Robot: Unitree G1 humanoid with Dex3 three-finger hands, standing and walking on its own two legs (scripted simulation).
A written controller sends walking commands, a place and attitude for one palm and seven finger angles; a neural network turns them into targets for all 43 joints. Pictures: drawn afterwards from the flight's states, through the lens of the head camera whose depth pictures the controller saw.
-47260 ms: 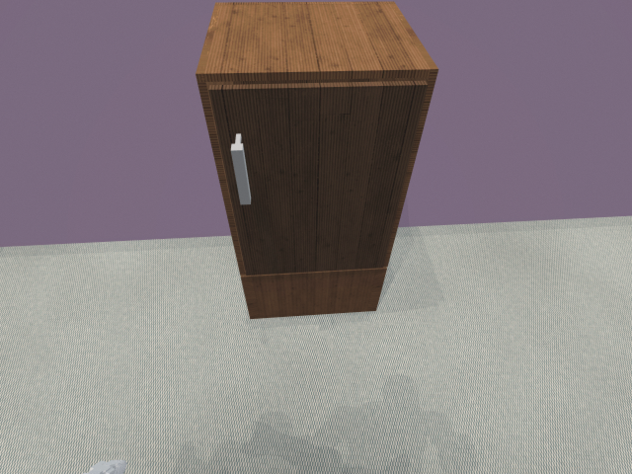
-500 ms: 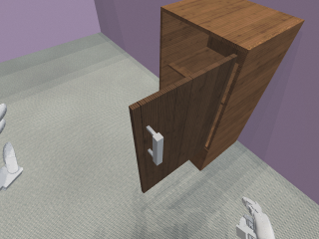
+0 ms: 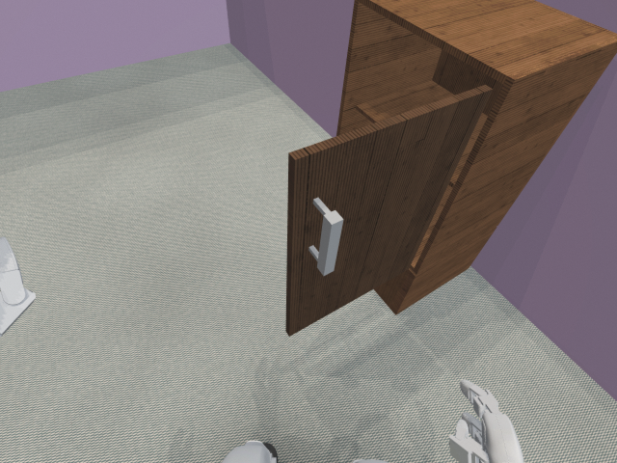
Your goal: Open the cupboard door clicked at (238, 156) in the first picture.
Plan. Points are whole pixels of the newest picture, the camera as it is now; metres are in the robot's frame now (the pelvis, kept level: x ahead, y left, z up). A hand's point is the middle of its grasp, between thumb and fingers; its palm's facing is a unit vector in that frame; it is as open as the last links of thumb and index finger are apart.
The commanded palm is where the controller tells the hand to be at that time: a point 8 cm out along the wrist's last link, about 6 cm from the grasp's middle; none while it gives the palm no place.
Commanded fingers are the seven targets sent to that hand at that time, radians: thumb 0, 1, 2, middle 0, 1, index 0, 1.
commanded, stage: step back with the hand held close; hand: left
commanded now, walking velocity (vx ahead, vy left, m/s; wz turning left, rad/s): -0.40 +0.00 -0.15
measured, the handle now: (322, 237) +0.48 +0.00 -0.04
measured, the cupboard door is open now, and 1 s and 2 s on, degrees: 89 89 89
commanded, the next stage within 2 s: stop stepping back and stand still in 0.10 s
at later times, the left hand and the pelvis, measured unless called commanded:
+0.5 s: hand (64, 397) +0.15 +0.20 +0.17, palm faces +0.24 -0.81 -0.53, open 7.4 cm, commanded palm +0.09 +0.25 +0.19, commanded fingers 0.00 0.90 0.90 -0.20 -0.30 -0.20 -0.30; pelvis -0.09 -0.03 +0.01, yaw -7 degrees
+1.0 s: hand (23, 432) +0.12 +0.22 +0.17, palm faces +0.30 -0.83 -0.47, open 7.4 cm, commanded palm +0.08 +0.26 +0.19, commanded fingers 0.00 0.90 0.90 -0.20 -0.30 -0.20 -0.30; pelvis -0.11 -0.01 +0.02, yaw -8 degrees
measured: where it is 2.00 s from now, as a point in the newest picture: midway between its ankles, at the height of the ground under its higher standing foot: outside the picture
